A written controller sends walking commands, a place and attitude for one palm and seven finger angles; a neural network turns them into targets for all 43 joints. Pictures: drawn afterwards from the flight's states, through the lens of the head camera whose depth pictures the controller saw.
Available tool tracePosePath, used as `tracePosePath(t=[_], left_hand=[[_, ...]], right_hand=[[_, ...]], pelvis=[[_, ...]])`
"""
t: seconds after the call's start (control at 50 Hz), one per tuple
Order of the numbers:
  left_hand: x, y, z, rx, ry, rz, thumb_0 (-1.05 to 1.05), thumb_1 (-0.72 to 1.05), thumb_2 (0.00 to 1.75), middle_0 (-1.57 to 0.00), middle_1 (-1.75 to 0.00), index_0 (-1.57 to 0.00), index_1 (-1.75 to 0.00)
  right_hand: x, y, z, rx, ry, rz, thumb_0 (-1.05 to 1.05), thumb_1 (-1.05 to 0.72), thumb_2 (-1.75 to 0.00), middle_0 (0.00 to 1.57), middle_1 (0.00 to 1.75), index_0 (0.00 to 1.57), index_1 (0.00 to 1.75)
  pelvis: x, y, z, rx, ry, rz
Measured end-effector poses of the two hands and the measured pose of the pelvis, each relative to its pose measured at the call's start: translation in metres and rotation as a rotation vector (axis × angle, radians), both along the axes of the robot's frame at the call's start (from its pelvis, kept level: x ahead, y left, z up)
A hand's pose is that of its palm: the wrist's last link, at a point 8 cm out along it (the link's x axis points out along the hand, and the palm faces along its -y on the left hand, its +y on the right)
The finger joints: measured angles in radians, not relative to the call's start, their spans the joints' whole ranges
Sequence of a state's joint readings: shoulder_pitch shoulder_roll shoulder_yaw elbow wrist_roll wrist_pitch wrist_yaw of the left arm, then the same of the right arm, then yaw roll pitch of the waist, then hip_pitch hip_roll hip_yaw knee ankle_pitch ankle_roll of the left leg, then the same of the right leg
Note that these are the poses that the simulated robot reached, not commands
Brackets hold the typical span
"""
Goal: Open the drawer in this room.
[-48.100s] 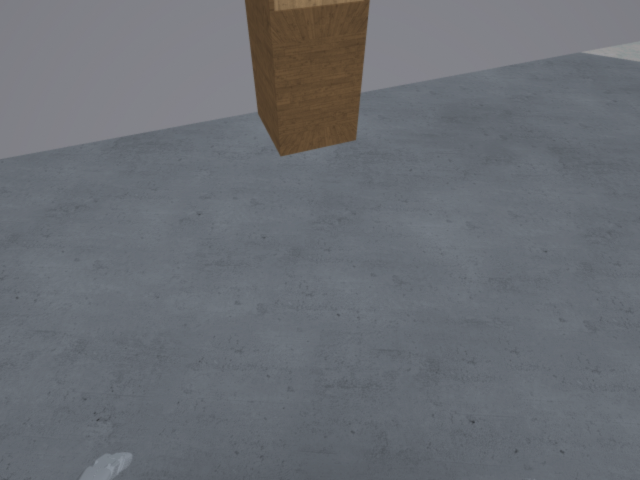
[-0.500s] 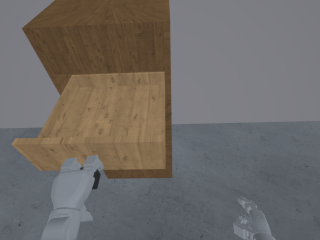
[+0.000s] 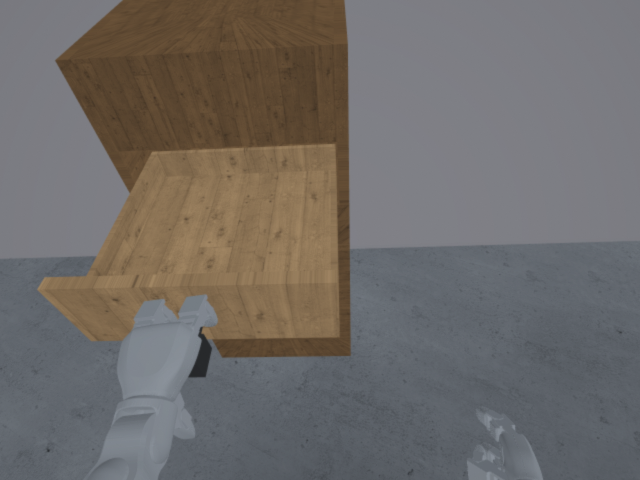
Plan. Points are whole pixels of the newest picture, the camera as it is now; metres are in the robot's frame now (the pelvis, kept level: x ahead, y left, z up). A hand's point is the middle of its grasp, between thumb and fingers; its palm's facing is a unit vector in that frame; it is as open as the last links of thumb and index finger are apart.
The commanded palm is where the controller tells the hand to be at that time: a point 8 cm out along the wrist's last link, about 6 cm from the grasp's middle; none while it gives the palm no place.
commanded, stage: lift the hand off the handle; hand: left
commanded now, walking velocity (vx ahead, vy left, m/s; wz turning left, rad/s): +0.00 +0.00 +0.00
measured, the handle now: (193, 341) +0.28 +0.21 +0.01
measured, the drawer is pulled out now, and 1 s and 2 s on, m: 0.30 0.30 0.30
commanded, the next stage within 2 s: draw the hand back to the body in 1.16 s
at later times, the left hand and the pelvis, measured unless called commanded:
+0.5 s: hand (150, 341) +0.24 +0.22 +0.09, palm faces +0.10 -0.10 -0.99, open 13.8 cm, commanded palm +0.21 +0.22 +0.15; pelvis +0.01 +0.00 +0.02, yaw +1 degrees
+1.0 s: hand (114, 301) +0.24 +0.24 +0.16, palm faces +0.17 -0.09 -0.98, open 13.8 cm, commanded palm +0.20 +0.22 +0.22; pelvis +0.01 +0.00 +0.02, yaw +1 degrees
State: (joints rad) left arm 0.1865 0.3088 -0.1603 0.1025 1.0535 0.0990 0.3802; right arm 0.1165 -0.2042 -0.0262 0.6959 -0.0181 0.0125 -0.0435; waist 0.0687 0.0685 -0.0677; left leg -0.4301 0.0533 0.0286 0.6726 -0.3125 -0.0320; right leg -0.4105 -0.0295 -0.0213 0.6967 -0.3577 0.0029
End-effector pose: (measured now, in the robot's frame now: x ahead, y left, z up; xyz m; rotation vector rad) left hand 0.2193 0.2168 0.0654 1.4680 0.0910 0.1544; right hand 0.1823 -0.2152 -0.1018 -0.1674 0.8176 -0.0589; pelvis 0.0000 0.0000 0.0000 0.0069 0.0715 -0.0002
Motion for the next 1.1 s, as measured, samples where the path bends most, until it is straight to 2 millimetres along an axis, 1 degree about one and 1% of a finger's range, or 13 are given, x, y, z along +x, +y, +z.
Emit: tracePosePath(t=[0.08, 0.22, 0.34, 0.4, 0.48, 0.66, 0.82, 1.0, 1.04, 1.1], left_hand=[[-0.002, 0.003, 0.018, -0.001, -0.047, 0.007, 0.0, -0.48, 0.3, -0.32, -1.21, -0.36, -1.23], [-0.002, 0.007, 0.034, -0.005, -0.02, 0.03, 0.0, -0.49, 0.3, -0.32, -1.2, -0.36, -1.23], [-0.005, 0.004, 0.056, -0.023, -0.046, 0.01, 0.0, -0.49, 0.3, -0.32, -1.2, -0.34, -1.22], [-0.005, 0.002, 0.065, -0.016, -0.056, 0.0, 0.0, -0.49, 0.3, -0.32, -1.2, -0.33, -1.21], [-0.007, 0.007, 0.075, -0.004, -0.051, 0.016, 0.0, -0.49, 0.3, -0.32, -1.2, -0.33, -1.21], [-0.012, 0.015, 0.099, -0.002, -0.049, 0.027, 0.0, -0.49, 0.3, -0.32, -1.2, -0.32, -1.2], [-0.007, 0.009, 0.12, -0.003, -0.081, -0.032, 0.0, -0.49, 0.3, -0.32, -1.2, -0.32, -1.2], [-0.005, 0.02, 0.146, 0.003, -0.121, -0.008, 0.0, -0.49, 0.3, -0.32, -1.2, -0.32, -1.2], [-0.005, 0.019, 0.152, -0.005, -0.128, -0.014, 0.0, -0.49, 0.3, -0.32, -1.2, -0.32, -1.2], [-0.006, 0.012, 0.158, -0.008, -0.137, -0.038, 0.0, -0.49, 0.3, -0.32, -1.2, -0.32, -1.2]], right_hand=[[0.006, 0.003, 0.004, 0.002, -0.014, 0.011, 0.02, -0.9, -0.9, 0.2, 0.3, 0.2, 0.3], [0.023, 0.008, 0.016, 0.008, -0.044, 0.039, 0.02, -0.9, -0.9, 0.2, 0.3, 0.2, 0.3], [0.039, 0.013, 0.027, 0.015, -0.085, 0.071, 0.02, -0.9, -0.9, 0.2, 0.3, 0.2, 0.3], [0.045, 0.016, 0.03, 0.019, -0.091, 0.09, 0.02, -0.9, -0.9, 0.2, 0.3, 0.2, 0.3], [0.051, 0.02, 0.032, 0.032, -0.09, 0.108, 0.02, -0.9, -0.9, 0.2, 0.3, 0.2, 0.3], [0.056, 0.025, 0.033, 0.037, -0.079, 0.137, 0.02, -0.9, -0.9, 0.2, 0.3, 0.2, 0.3], [0.055, 0.028, 0.034, 0.04, -0.077, 0.143, 0.02, -0.9, -0.9, 0.2, 0.3, 0.2, 0.3], [0.052, 0.029, 0.037, 0.056, -0.082, 0.144, 0.02, -0.9, -0.9, 0.2, 0.3, 0.2, 0.3], [0.052, 0.03, 0.038, 0.058, -0.088, 0.147, 0.02, -0.9, -0.9, 0.2, 0.3, 0.2, 0.3], [0.053, 0.032, 0.04, 0.063, -0.095, 0.154, 0.02, -0.9, -0.9, 0.2, 0.3, 0.2, 0.3]], pelvis=[[0.002, 0.001, 0.002, 0.0, -0.016, 0.002], [0.005, 0.001, 0.008, 0.002, -0.046, 0.006], [0.009, 0.0, 0.011, 0.002, -0.067, 0.011], [0.01, 0.0, 0.013, 0.002, -0.075, 0.013], [0.012, -0.002, 0.015, 0.001, -0.086, 0.012], [0.014, -0.003, 0.019, -0.001, -0.107, 0.022], [0.012, -0.001, 0.021, -0.001, -0.118, 0.026], [0.009, 0.002, 0.023, 0.0, -0.131, 0.023], [0.007, 0.003, 0.023, 0.0, -0.133, 0.022], [0.005, 0.004, 0.024, 0.0, -0.138, 0.024]])
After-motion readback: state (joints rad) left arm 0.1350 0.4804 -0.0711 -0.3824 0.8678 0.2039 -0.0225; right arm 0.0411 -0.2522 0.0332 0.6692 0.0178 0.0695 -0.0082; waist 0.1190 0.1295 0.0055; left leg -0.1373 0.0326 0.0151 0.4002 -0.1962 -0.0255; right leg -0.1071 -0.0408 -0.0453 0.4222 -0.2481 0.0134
